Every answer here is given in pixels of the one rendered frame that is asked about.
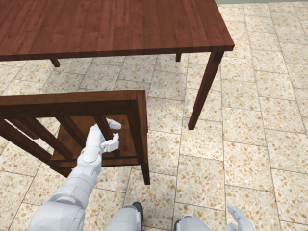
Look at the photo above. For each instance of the robot right hand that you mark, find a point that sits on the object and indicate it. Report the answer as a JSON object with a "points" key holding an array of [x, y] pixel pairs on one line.
{"points": [[240, 217]]}

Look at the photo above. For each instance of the right robot thigh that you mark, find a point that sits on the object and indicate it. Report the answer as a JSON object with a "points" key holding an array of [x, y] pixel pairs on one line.
{"points": [[191, 224]]}

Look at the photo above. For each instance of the table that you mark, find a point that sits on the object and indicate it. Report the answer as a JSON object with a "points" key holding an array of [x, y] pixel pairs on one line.
{"points": [[70, 29]]}

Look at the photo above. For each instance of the left robot foot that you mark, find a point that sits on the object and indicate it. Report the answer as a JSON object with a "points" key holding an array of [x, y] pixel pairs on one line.
{"points": [[139, 207]]}

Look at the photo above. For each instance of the robot left upper arm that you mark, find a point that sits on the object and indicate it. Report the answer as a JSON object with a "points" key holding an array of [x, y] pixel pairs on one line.
{"points": [[57, 216]]}

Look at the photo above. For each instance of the robot left hand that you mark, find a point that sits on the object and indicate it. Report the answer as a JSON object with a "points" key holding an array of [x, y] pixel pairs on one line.
{"points": [[96, 138]]}

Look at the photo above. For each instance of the left robot forearm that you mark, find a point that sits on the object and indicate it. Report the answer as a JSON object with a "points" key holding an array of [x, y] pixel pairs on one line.
{"points": [[79, 184]]}

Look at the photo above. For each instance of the chair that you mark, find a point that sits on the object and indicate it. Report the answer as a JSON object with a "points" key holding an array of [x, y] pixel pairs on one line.
{"points": [[77, 112]]}

